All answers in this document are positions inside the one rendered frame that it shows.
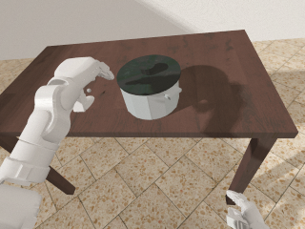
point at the table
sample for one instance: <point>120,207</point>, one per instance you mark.
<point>226,92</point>

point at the robot left hand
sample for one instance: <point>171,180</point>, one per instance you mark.
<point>82,71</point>

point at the knob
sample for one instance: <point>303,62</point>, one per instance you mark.
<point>147,67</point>

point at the robot left upper arm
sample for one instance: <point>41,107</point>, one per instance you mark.
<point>19,207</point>

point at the left robot forearm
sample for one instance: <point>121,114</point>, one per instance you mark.
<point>50,121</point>

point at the robot right hand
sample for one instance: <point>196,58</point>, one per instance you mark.
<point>248,215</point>

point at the lid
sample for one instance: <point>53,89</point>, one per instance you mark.
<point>132,81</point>

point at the pot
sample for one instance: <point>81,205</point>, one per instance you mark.
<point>154,106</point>

